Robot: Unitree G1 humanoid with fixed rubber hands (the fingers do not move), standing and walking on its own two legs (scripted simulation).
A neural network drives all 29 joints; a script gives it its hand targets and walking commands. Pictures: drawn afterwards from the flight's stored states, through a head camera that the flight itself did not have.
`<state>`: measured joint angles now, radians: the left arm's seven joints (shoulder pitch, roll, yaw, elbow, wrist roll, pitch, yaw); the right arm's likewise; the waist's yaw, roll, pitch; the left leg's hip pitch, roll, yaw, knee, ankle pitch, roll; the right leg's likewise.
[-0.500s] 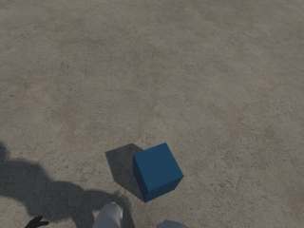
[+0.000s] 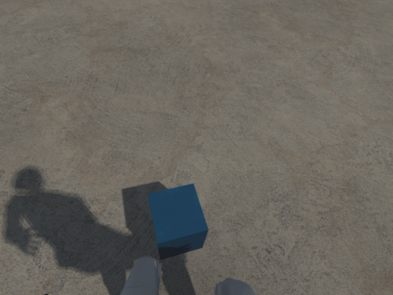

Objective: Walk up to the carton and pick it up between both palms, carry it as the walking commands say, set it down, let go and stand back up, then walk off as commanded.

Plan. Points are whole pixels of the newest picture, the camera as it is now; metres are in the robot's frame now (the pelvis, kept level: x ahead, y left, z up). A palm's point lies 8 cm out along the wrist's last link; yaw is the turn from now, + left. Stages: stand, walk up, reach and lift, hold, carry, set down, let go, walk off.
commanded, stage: walk up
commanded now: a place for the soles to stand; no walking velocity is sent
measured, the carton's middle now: (176, 222) +0.48 +0.06 -0.57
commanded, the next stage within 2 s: none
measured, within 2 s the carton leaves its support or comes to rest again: neither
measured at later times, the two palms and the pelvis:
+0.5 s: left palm out of the picture +0.07 +0.17 -0.10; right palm out of the picture +0.10 -0.49 -0.09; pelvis +0.02 -0.16 +0.00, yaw +7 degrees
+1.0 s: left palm out of the picture +0.00 +0.19 -0.09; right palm out of the picture +0.16 -0.44 -0.09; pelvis +0.00 -0.15 +0.01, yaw +16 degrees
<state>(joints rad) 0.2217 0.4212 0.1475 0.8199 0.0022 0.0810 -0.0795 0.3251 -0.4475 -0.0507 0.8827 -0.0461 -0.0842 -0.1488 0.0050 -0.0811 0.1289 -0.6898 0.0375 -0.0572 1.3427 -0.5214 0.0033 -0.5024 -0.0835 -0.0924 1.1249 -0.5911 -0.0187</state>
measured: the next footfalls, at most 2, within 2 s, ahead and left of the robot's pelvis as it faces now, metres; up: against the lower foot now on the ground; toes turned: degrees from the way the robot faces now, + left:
left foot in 0.12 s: +0.11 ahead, +0.10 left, +0.00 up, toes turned +6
right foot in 0.38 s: +0.09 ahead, -0.24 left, +0.00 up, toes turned +6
